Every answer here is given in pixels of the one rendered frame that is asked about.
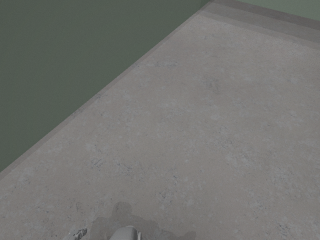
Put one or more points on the robot left hand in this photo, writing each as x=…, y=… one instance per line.
x=76, y=234

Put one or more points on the robot left thigh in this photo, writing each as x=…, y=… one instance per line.
x=126, y=233

